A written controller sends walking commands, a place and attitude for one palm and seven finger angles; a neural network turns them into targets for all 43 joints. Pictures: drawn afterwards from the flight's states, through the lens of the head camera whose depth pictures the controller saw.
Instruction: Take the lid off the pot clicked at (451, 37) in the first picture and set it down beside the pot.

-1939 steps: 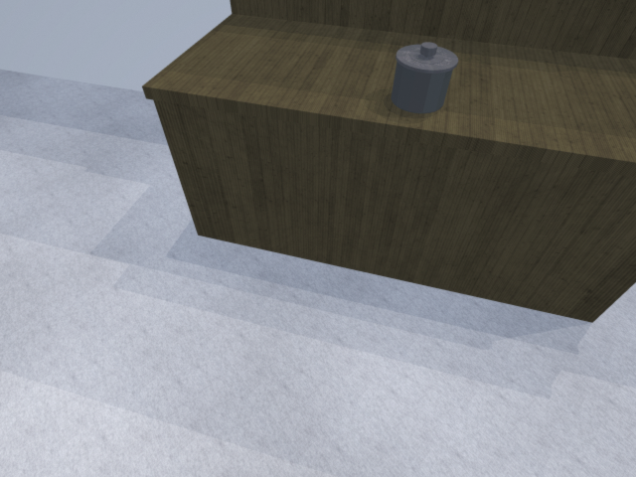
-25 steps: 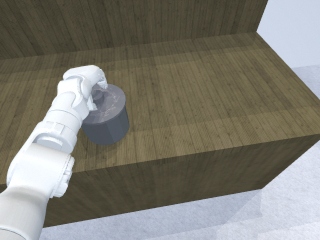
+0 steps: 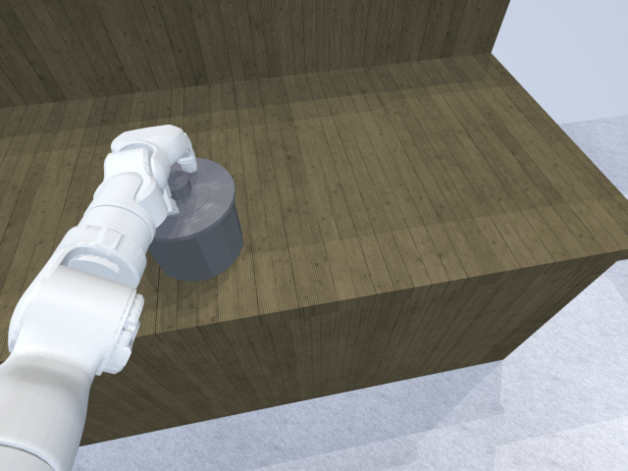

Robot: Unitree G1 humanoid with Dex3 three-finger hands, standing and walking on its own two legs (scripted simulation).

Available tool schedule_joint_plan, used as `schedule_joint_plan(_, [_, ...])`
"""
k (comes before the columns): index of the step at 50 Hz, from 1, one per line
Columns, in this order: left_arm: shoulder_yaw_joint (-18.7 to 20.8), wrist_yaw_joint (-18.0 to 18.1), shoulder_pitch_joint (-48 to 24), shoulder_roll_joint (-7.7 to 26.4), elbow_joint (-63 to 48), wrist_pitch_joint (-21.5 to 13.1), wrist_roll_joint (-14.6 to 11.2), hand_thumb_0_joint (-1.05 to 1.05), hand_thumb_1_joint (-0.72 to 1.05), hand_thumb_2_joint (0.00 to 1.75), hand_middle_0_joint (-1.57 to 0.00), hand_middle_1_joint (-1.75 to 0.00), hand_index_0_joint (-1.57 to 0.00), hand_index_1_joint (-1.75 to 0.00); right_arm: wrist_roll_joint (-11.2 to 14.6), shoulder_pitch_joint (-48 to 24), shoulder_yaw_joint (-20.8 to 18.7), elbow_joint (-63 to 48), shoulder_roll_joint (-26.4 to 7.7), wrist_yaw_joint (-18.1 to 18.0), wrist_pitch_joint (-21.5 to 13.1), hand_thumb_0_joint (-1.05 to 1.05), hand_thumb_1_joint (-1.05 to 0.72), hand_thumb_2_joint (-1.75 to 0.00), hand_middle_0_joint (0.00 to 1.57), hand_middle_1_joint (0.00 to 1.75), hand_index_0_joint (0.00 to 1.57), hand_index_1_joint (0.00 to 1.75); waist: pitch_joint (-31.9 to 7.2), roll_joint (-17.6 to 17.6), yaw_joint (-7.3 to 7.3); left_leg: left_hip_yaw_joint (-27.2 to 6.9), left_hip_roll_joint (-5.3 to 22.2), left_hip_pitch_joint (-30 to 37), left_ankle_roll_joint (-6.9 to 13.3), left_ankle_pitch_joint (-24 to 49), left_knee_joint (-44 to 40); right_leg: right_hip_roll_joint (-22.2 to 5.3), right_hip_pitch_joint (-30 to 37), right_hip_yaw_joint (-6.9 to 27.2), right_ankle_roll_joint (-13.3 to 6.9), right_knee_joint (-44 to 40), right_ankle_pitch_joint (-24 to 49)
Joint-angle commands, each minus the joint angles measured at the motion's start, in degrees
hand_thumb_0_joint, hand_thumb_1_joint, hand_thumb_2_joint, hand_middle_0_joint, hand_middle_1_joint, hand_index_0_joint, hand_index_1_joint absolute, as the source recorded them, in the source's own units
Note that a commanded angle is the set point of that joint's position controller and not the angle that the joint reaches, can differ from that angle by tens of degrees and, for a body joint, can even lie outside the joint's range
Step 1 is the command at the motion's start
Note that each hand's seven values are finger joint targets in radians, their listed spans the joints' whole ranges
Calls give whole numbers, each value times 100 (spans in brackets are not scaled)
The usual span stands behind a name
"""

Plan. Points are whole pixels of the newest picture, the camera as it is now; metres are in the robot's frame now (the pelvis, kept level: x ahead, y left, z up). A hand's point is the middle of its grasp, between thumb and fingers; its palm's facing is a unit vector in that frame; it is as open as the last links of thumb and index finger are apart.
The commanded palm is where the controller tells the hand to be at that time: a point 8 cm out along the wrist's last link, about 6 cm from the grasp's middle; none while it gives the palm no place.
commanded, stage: lower the open fingers around the knob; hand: left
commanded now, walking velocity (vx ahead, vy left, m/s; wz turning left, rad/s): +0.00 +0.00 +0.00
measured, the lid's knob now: (175, 185) +0.50 +0.18 +0.07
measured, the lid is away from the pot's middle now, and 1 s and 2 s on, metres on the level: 0.00 0.00 0.00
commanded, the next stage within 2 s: close the fingers and squeeze the knob in 0.16 s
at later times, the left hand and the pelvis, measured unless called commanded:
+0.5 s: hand (164, 187) +0.48 +0.18 +0.09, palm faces -0.38 -0.08 -0.92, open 10.1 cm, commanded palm +0.48 +0.17 +0.14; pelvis +0.00 +0.00 +0.00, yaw +0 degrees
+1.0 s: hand (165, 185) +0.48 +0.18 +0.09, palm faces -0.37 -0.11 -0.92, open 8.3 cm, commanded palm +0.48 +0.18 +0.14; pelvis +0.01 +0.00 +0.00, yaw +0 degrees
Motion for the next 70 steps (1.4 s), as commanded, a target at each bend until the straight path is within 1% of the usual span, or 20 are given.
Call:
schedule_joint_plan(1, [304, 76, -2524, 1052, -739, -87, -45, 0, -18, 114, -64, -43, -64, -43, -17, 204, -265, -448, -858, -64, -165, 0, -90, -90, 20, 30, 20, 30, -1737, -576, -151, 8, -100, 653, 265, 1820, -224, 363, 1030, -384, -410, -55, 1752])
schedule_joint_plan(7, [155, 75, -2588, 943, -859, -116, 17, 0, -18, 114, -64, -43, -64, -43, -20, 253, -258, -458, -829, -45, -172, 0, -90, -90, 20, 30, 20, 30, -1857, -270, -152, -2, -101, 806, 251, 1895, -216, 380, 972, -386, -427, -26, 1728])
schedule_joint_plan(13, [192, 118, -2668, 1005, -721, -93, -34, 0, -18, 114, -64, -43, -64, -43, -10, 263, -248, -424, -843, -75, -189, 0, -90, -90, 20, 30, 20, 30, -1779, -488, -213, 5, -105, 673, 268, 1620, -256, 384, 974, -393, -400, -62, 1585])
schedule_joint_plan(14, [190, 124, -2729, 1000, -827, -104, -34, 0, -11, 100, -51, -69, -51, -69, -17, 270, -254, -436, -826, -75, -211, 0, -90, -90, 20, 30, 20, 30, -1873, -405, -196, 17, -117, 727, 272, 1657, -252, 385, 1017, -378, -400, -68, 1622])
schedule_joint_plan(20, [319, 114, -2542, 1191, -689, -102, 17, 0, -6, 101, -51, -80, -51, -80, -13, 261, -241, -453, -838, -79, -192, 0, -90, -90, 20, 30, 20, 30, -1812, -473, -149, 27, -128, 613, 265, 1694, -257, 373, 1098, -383, -408, -53, 1706])
schedule_joint_plan(24, [81, 128, -2573, 858, -846, -121, 38, 0, -2, 101, -52, -85, -52, -85, -11, 247, -260, -466, -799, -49, -189, 0, -90, -90, 20, 30, 20, 30, -1881, -316, -172, 11, -98, 851, 256, 1940, -220, 393, 946, -409, -418, -43, 1740])
schedule_joint_plan(26, [278, 171, -2662, 1059, -959, -152, -1, 0, 0, 100, -53, -88, -53, -88, -20, 238, -262, -478, -810, -50, -199, 0, -90, -90, 20, 30, 20, 30, -1990, -245, -110, -17, -104, 841, 256, 2026, -221, 378, 1040, -385, -438, -29, 1808])
schedule_joint_plan(31, [106, 203, -2697, 798, -895, -68, -8, 0, 5, 99, -55, -93, -55, -93, -22, 221, -264, -435, -805, -34, -211, 0, -90, -90, 20, 30, 20, 30, -1966, -195, -151, -34, -90, 904, 249, 2155, -195, 391, 923, -404, -440, -4, 1849])
schedule_joint_plan(33, [309, 215, -2685, 1075, -890, -36, 12, 0, 8, 98, -56, -95, -56, -95, -42, 278, -265, -406, -819, -25, -190, 0, -90, -90, 20, 30, 20, 30, -2074, -265, -117, -28, -92, 906, 251, 2188, -178, 394, 1072, -401, -427, 20, 1964])
schedule_joint_plan(39, [134, 158, -2460, 788, -1011, -37, 16, 0, 14, 95, -59, -99, -59, -99, -45, 225, -281, -461, -771, 9, -159, 0, -90, -90, 20, 30, 20, 30, -2132, -194, -87, -30, -84, 1082, 253, 2709, -120, 392, 1087, -410, -423, 30, 2244])
schedule_joint_plan(40, [196, 152, -2335, 832, -912, -19, 9, 0, 16, 94, -60, -100, -60, -100, -49, 238, -288, -443, -782, 13, -148, 0, -90, -90, 20, 30, 20, 30, -2037, -419, -92, -19, -76, 1007, 257, 2618, -120, 400, 1108, -429, -410, 13, 2247])
schedule_joint_plan(45, [429, 153, -2367, 1198, -1054, -40, 20, 0, 22, 90, -63, -103, -63, -103, -40, 212, -267, -477, -803, 4, -116, 0, -90, -90, 20, 30, 20, 30, -2064, -434, -24, 11, -116, 866, 262, 2464, -165, 372, 1328, -396, -422, 17, 2347])
schedule_joint_plan(49, [266, 131, -2298, 1099, -851, -23, 79, 0, 27, 86, -66, -104, -66, -104, -15, 199, -250, -488, -819, -8, -90, 0, -90, -90, 20, 30, 20, 30, -1749, -533, -106, 64, -117, 690, 256, 2121, -192, 382, 1156, -403, -409, -27, 2117])
schedule_joint_plan(51, [344, 136, -2388, 1185, -1084, -70, 105, 0, 30, 84, -68, -104, -68, -104, -9, 119, -245, -562, -797, -10, -100, 0, -90, -90, 20, 30, 20, 30, -1917, -247, -18, 23, -119, 785, 248, 2267, -199, 358, 1194, -381, -451, 6, 2109])
schedule_joint_plan(54, [227, 140, -2216, 1082, -681, -3, 120, 0, 34, 80, -70, -105, -70, -105, -8, 172, -224, -524, -824, -14, -87, 0, -90, -90, 20, 30, 20, 30, -1655, -453, -104, 66, -119, 643, 233, 2017, -189, 390, 1044, -409, -420, -2, 1942])
schedule_joint_plan(57, [420, 135, -2321, 1368, -790, -55, 126, 0, 38, 76, -73, -105, -73, -105, -14, 206, -224, -560, -841, -39, -102, 0, -90, -90, 20, 30, 20, 30, -1857, -473, -69, 40, -128, 622, 242, 1974, -205, 375, 1194, -386, -426, 19, 1948])
schedule_joint_plan(59, [260, 123, -2371, 1180, -662, -23, 133, 0, 41, 73, -75, -105, -75, -105, -4, 198, -224, -531, -836, -44, -102, 0, -90, -90, 20, 30, 20, 30, -1670, -447, -137, 67, -109, 591, 236, 1827, -200, 374, 1012, -398, -418, -10, 1808])
schedule_joint_plan(63, [488, 100, -2426, 1586, -616, -82, 176, 0, 48, 65, -79, -105, -79, -105, -7, 255, -213, -563, -884, -80, -112, 0, -90, -90, 20, 30, 20, 30, -1727, -521, -113, 78, -129, 420, 242, 1626, -220, 359, 1132, -358, -410, -7, 1718])
schedule_joint_plan(65, [325, 84, -2246, 1356, -413, -84, 208, 0, 51, 61, -81, -105, -81, -105, -7, 274, -217, -560, -863, -90, -130, 0, -90, -90, 20, 30, 20, 30, -1631, -496, -152, 109, -126, 415, 237, 1549, -199, 372, 982, -370, -407, -32, 1594])
schedule_joint_plan(70, [415, 113, -2331, 1442, -481, -135, 213, 0, 55, 56, -84, -104, -83, -103, -9, 330, -238, -566, -869, -94, -134, 0, -90, -90, 20, 30, 20, 30, -1665, -499, -142, 84, -106, 430, 239, 1520, -217, 382, 980, -374, -415, -51, 1530])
